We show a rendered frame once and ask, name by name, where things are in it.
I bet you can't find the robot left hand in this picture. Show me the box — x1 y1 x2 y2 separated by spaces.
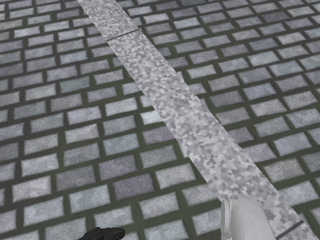
78 227 125 240

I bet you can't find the right robot thigh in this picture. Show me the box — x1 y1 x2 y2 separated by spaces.
220 195 276 240

